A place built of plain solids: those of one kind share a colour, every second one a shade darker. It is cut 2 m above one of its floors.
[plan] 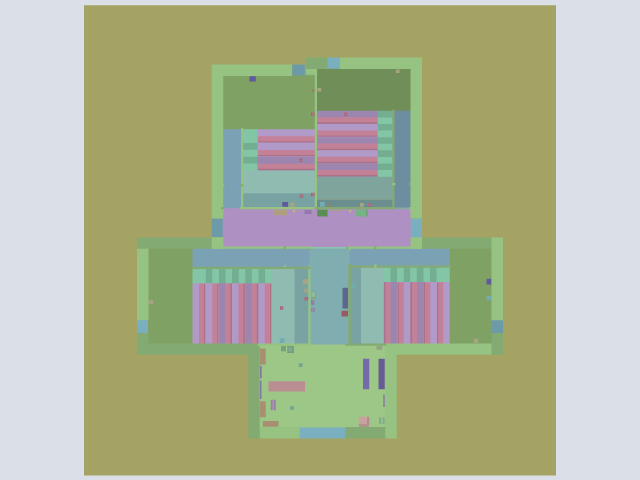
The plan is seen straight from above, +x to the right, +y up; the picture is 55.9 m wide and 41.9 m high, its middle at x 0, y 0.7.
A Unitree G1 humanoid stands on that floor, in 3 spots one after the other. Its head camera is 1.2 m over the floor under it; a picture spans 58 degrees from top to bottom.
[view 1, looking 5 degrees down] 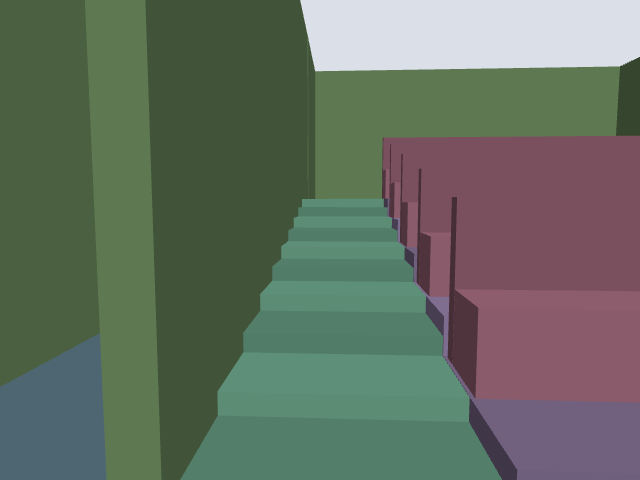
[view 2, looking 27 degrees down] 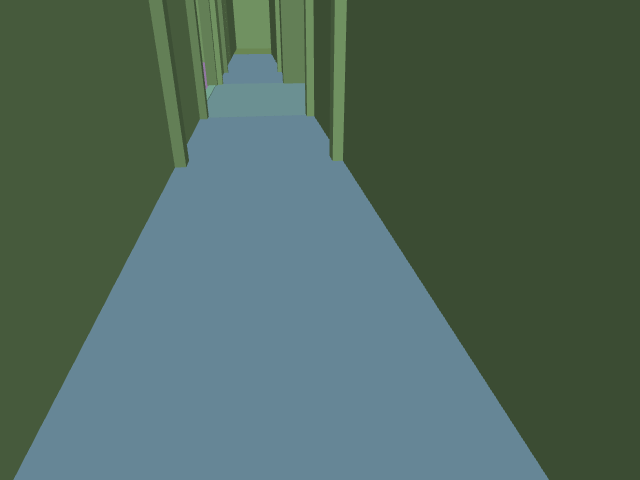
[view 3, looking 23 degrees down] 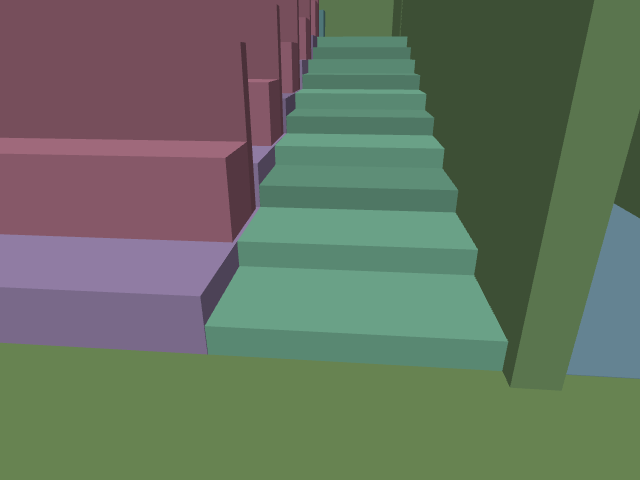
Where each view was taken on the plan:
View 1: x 5.67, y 13.47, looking -87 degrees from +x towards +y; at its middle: step_screen_aisle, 4.98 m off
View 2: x -7.12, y -0.85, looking -8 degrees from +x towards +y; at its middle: floor_screen_passage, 2.64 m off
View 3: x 12.82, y -2.35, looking -175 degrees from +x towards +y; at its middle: step_screen_aisle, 2.32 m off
